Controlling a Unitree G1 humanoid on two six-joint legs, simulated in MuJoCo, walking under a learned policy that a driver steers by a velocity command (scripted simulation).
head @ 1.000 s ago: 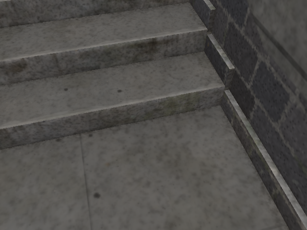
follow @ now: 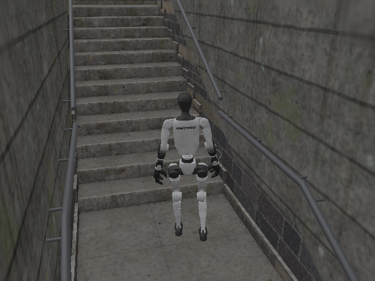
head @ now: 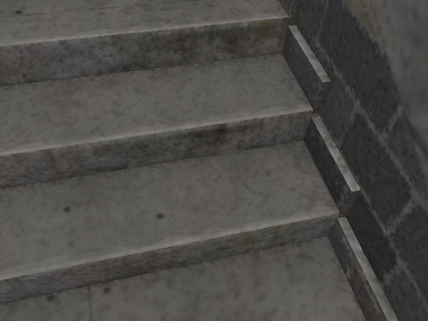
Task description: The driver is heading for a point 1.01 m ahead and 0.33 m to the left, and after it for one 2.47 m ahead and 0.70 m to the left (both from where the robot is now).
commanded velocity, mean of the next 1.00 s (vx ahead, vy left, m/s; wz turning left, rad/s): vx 0.21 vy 0.00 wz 0.00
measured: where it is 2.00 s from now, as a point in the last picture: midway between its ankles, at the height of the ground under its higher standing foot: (174, 198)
